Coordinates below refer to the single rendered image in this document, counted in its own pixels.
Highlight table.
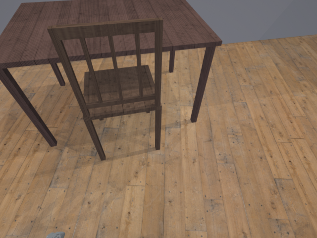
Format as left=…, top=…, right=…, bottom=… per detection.
left=0, top=0, right=222, bottom=147

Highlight chair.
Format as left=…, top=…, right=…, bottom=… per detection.
left=47, top=17, right=163, bottom=161

